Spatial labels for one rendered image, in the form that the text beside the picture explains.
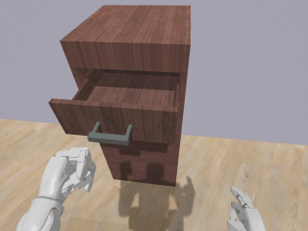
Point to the drawer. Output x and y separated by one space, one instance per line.
147 100

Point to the cabinet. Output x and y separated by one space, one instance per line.
140 38

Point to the robot left forearm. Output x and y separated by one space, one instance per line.
44 215

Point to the left robot hand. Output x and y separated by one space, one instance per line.
76 165

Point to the handle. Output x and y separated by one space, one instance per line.
109 138

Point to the right robot hand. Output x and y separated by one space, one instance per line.
250 218

